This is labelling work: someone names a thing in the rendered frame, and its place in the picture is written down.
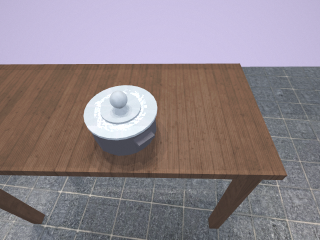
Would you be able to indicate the pot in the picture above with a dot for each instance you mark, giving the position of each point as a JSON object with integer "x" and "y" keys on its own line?
{"x": 128, "y": 146}

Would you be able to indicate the table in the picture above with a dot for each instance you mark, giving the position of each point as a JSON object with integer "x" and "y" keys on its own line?
{"x": 208, "y": 126}

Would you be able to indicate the knob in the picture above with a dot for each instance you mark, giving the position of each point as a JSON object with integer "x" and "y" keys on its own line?
{"x": 118, "y": 99}

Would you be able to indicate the lid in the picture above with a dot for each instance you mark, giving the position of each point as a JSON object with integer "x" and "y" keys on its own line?
{"x": 110, "y": 123}

